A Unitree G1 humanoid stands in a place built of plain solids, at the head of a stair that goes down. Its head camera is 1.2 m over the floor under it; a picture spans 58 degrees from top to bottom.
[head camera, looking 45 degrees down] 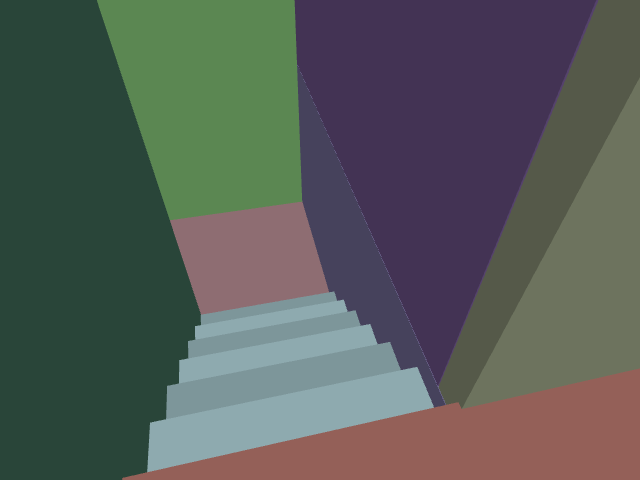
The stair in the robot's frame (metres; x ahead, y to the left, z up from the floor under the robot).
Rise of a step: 0.19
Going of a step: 0.23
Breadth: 0.91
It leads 12 degrees to the left of straight ahead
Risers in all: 7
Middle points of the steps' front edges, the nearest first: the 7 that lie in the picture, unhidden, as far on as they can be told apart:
0.45 0.06 0.00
0.67 0.10 -0.19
0.89 0.15 -0.39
1.11 0.20 -0.58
1.33 0.25 -0.78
1.55 0.30 -0.97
1.77 0.34 -1.17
